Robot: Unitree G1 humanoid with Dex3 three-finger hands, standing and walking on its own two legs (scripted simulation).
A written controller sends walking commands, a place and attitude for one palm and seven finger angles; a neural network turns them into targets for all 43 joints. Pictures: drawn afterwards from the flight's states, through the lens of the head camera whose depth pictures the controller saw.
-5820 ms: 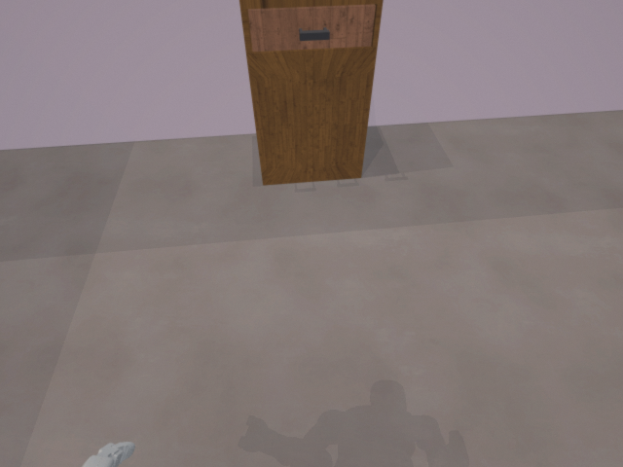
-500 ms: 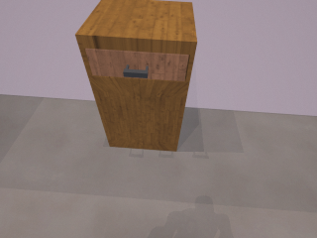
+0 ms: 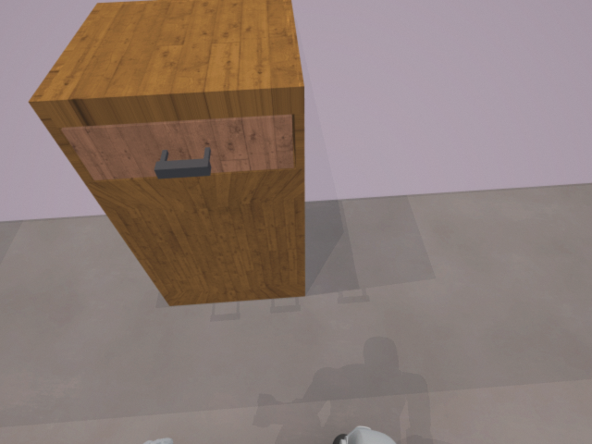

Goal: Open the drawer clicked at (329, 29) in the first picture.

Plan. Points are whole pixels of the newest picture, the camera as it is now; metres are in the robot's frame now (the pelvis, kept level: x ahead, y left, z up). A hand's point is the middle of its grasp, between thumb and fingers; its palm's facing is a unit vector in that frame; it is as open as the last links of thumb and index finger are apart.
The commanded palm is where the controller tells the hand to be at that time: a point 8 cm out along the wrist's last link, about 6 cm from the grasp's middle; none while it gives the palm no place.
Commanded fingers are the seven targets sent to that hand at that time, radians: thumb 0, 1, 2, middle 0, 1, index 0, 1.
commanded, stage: take the last steps up to it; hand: left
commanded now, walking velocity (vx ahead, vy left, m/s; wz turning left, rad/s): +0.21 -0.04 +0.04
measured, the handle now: (184, 161) +0.64 +0.24 -0.03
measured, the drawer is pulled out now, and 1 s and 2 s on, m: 0.00 0.00 0.00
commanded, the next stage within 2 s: come to a stop and stand still in 0.22 s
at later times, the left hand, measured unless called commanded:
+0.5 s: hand out of the picture +0.10 +0.15 -0.17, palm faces +0.10 -0.99 -0.13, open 7.4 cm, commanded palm none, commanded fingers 0.00 0.90 0.90 -0.20 -0.30 -0.20 -0.30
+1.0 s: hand (213, 432) +0.16 +0.13 -0.14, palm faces -0.02 -0.95 -0.30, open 7.4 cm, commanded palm none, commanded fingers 0.00 0.90 0.90 -0.20 -0.30 -0.20 -0.30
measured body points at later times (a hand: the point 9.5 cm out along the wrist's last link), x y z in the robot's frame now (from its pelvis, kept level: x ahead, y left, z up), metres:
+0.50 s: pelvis +0.13 +0.00 +0.02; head +0.14 +0.02 +0.47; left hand +0.10 +0.20 -0.15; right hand +0.21 -0.23 -0.12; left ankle +0.16 +0.10 -0.72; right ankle +0.10 -0.10 -0.72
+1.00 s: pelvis +0.10 -0.07 +0.02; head +0.12 -0.10 +0.46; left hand +0.17 +0.18 -0.11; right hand +0.13 -0.31 -0.16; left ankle +0.12 +0.08 -0.69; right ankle +0.08 -0.16 -0.72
